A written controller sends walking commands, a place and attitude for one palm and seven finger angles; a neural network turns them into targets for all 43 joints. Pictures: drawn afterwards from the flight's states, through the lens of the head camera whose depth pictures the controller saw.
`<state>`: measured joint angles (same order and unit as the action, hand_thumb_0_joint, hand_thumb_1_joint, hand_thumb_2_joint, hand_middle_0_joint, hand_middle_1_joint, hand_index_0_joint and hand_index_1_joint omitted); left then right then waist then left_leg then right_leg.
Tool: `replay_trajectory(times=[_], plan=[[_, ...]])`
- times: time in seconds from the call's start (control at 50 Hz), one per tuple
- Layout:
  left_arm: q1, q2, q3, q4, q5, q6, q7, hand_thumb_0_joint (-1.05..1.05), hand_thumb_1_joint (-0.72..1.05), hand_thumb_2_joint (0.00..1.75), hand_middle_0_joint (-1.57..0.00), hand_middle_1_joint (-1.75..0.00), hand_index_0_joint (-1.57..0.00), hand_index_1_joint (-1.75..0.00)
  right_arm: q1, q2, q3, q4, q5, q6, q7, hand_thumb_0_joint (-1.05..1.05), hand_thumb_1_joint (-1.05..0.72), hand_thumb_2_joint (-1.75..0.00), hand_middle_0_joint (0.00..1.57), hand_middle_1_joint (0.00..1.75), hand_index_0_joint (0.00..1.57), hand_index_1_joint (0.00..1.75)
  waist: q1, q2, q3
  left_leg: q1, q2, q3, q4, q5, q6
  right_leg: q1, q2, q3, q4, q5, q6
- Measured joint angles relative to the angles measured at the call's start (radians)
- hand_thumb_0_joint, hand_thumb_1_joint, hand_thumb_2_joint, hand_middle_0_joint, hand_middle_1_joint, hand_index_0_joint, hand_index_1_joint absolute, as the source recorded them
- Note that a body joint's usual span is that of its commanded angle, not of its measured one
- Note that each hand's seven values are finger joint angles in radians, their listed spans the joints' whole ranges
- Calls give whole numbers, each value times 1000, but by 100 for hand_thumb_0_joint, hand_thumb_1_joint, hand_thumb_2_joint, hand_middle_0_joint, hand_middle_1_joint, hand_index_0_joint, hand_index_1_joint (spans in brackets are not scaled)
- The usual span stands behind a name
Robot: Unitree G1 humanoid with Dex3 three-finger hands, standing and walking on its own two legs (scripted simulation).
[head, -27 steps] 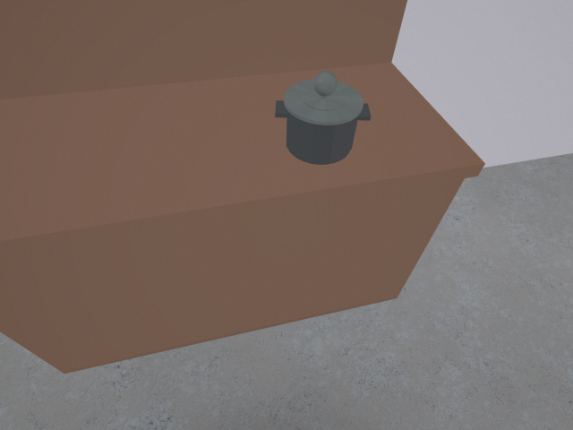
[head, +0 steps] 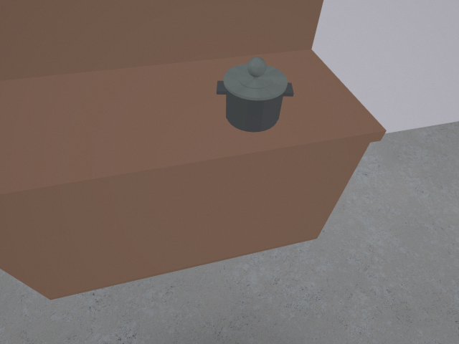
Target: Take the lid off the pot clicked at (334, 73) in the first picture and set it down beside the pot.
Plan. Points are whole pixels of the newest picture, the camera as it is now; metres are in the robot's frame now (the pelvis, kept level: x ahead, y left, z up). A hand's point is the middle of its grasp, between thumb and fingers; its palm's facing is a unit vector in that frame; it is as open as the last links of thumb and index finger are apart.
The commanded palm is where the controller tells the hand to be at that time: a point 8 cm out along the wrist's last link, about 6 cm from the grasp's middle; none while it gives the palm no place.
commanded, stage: look at it before walking up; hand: left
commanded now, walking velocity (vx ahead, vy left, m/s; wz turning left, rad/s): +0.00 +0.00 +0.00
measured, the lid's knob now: (256, 67) +0.73 -0.02 +0.11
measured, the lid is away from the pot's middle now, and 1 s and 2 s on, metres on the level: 0.00 0.00 0.00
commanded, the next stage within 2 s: walk to a spot facing it in 0.10 s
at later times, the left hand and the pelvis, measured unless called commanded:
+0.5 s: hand out of the picture +0.03 +0.17 -0.18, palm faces -0.01 -0.97 -0.24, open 7.4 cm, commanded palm none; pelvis +0.00 -0.02 -0.01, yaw -5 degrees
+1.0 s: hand (145, 343) +0.15 +0.18 -0.17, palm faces -0.29 -0.92 -0.25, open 7.4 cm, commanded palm none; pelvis +0.00 -0.01 +0.00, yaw -23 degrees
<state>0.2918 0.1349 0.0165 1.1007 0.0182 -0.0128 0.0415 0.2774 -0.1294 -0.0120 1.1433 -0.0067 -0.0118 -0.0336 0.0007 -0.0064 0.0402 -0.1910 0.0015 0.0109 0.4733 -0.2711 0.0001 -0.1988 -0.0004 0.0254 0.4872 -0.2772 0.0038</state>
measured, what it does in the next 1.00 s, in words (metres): steps on the spot, turning right: left foot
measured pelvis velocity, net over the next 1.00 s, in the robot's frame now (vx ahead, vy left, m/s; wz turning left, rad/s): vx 0.00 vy -0.01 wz -0.40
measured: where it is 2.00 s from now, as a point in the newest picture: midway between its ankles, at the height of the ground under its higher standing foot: outside the picture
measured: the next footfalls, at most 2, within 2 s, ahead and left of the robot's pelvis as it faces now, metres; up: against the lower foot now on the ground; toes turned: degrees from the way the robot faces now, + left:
left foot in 0.88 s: +0.08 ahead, +0.10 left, +0.00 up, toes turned -23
right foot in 1.22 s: -0.01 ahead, -0.18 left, +0.00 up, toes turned -35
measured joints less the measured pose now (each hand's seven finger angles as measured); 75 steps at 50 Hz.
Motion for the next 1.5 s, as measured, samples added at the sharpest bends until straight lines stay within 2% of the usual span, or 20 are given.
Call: replay_trajectory(times=[0.26, 0.48, 0.54, 0.6, 0.64, 0.7, 0.78, 0.86, 0.88, 0.94, 0.98, 1.02, 1.1, 1.18, 1.22, 1.28, 1.32, 1.36, 1.46, 1.5], plan=[[0, -2, 4, 1, -1, 0, -2, 1, 91, 90, -19, -30, -20, -30, 0, 3, 0, 4, -2, 1, -1, 0, -91, -90, 20, 30, 20, 30, 3, 1, 1, 4, 8, 1, -4, -3, -7, 1, 8, 1, -2, -3, -7], [-4, 27, 53, -76, 2, 44, -31, 1, 91, 90, -20, -30, -20, -30, -19, -18, -38, -93, -12, 27, -2, 0, -91, -90, 21, 30, 20, 30, 13, 2, 29, -44, 46, 78, 108, -74, -27, -109, 52, 75, 172, -71, -30], [-8, 32, 61, -105, 5, 32, -33, 1, 91, 90, -19, -30, -20, -30, -32, -42, -52, -115, -11, 43, 1, 0, -91, -90, 21, 30, 20, 30, 18, 28, 34, -83, 67, 67, 197, -126, -29, -126, 79, 73, 196, -82, -49], [-6, 29, 64, -131, 0, 21, -22, 1, 91, 90, -19, -30, -20, -30, -74, -68, -59, -139, -8, 57, -3, 0, -91, -90, 21, 30, 20, 30, 33, 28, 44, -174, 29, 5, 437, -233, -29, -122, 93, 94, 159, -55, -59], [1, 27, 64, -143, 1, 23, -17, 1, 91, 90, -20, -30, -20, -30, -110, -81, -60, -165, -7, 54, -5, 0, -91, -90, 20, 30, 20, 30, 41, 21, 49, -211, 13, -11, 510, -240, -32, -111, 101, 124, 115, -23, -63], [13, 31, 63, -155, 3, 33, -18, 1, 91, 90, -20, -30, -20, -30, -162, -88, -58, -214, -2, 46, -5, 1, -91, -90, 20, 30, 20, 30, 49, 3, 45, -221, -4, -24, 470, -220, -37, -98, 110, 178, 56, 20, -58], [14, 46, 64, -172, 5, 47, -24, 1, 91, 90, -20, -30, -20, -30, -218, -85, -52, -275, 6, 36, -4, 0, -91, -90, 20, 30, 20, 30, 60, -18, 37, -193, -24, -50, 335, -186, -34, -91, 125, 246, 10, 57, -44], [2, 76, 70, -199, 2, 59, -27, 1, 90, 90, -20, -30, -20, -30, -228, -78, -37, -323, 11, 17, -4, 0, -91, -90, 20, 30, 20, 30, 56, -34, 22, -96, -30, -67, 78, -68, -20, -106, 151, 289, 32, 54, -22], [1, 82, 71, -210, 0, 61, -30, 1, 90, 90, -20, -30, -20, -30, -219, -83, -34, -337, 9, 10, -3, 0, -91, -90, 20, 30, 20, 30, 50, -21, 12, -72, -13, -80, 14, -8, -4, -127, 168, 277, 70, 26, -20], [-45, 125, 83, -223, 6, 64, -40, 1, 91, 90, -20, -30, -20, -30, -196, -65, -22, -343, -8, 15, 3, 0, -91, -90, 21, 30, 20, 30, 53, -64, 34, -66, -19, -45, 46, -2, -1, -234, 121, 163, 343, -152, 11], [-68, 145, 89, -232, 6, 64, -50, 1, 91, 90, -20, -30, -20, -30, -170, -58, -10, -338, -14, 21, 5, 0, -91, -90, 21, 30, 20, 30, 53, -73, 41, -46, -9, -22, 30, -11, -5, -299, 81, 96, 506, -155, 30], [-84, 156, 90, -244, 3, 67, -60, 1, 91, 90, -19, -30, -19, -30, -146, -56, -2, -328, -17, 25, 7, 0, -90, -90, 21, 30, 20, 30, 53, -68, 45, -27, 7, 1, 11, -10, -8, -333, 40, 51, 579, -146, 42], [-107, 161, 82, -255, 0, 76, -73, 1, 91, 90, -19, -30, -19, -30, -102, -66, -1, -307, -21, 28, 14, 0, -90, -90, 21, 30, 20, 30, 38, -38, 59, 0, 50, 55, 1, -20, -20, -305, -29, -13, 458, -143, 51], [-131, 157, 68, -256, 0, 68, -82, 1, 91, 90, -19, -30, -19, -30, -55, -92, -14, -292, -22, 27, 20, 0, -90, -90, 21, 30, 20, 30, 8, -2, 75, -6, 101, 104, 64, -68, -49, -205, -40, -49, 226, -94, 29], [-135, 161, 61, -263, 2, 47, -81, 1, 91, 90, -19, -30, -19, -30, -24, -111, -23, -285, -16, 33, 23, 0, -90, -90, 21, 30, 20, 30, -5, 4, 70, -60, 124, 115, 197, -131, -59, -157, -34, -44, 120, 23, -7], [-154, 132, 52, -266, -3, 38, -58, 1, 91, 90, -19, -30, -19, -30, -30, -150, -39, -247, -10, 63, 12, 0, -90, -90, 21, 30, 20, 30, -19, 37, 96, -184, 110, 33, 497, -257, -48, -167, 3, -34, 159, -1, -19], [-152, 117, 49, -266, 0, 47, -45, 1, 91, 90, -19, -30, -20, -30, -32, -160, -44, -233, -10, 71, 8, 1, -91, -90, 21, 30, 20, 30, -20, 30, 96, -227, 95, 24, 562, -253, -50, -154, 16, -11, 138, 1, -19], [-148, 109, 44, -261, 4, 56, -40, 1, 91, 90, -20, -30, -20, -30, -33, -160, -46, -235, -8, 70, 7, 1, -91, -90, 20, 30, 20, 30, -21, 10, 88, -239, 80, 32, 521, -235, -56, -147, 23, 18, 116, 15, -19], [-140, 100, 36, -248, 4, 74, -47, 1, 91, 90, -20, -30, -20, -30, -31, -137, -40, -265, -4, 45, 7, 1, -91, -90, 20, 30, 20, 30, -23, -31, 63, -182, 36, 44, 271, -137, -53, -150, 46, 89, 101, 33, -8], [-133, 98, 37, -251, -2, 82, -51, 1, 90, 90, -20, -30, -20, -30, -17, -129, -33, -281, -5, 29, 6, 0, -91, -90, 20, 30, 20, 30, -26, -30, 43, -131, 34, 37, 121, -60, -33, -170, 69, 107, 130, 22, 0]])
